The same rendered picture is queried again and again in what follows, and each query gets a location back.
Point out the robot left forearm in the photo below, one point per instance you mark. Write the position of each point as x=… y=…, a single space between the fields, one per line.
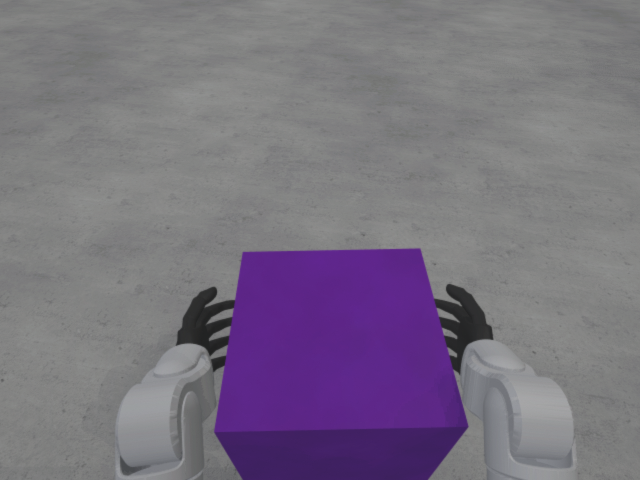
x=158 y=430

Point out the right robot hand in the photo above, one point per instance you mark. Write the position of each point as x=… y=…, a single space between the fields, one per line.
x=471 y=326

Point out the robot right forearm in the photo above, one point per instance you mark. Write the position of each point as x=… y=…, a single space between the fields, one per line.
x=529 y=425

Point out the left robot hand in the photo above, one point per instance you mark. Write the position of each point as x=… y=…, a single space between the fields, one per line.
x=194 y=329

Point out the carton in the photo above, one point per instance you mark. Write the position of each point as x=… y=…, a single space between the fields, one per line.
x=337 y=369

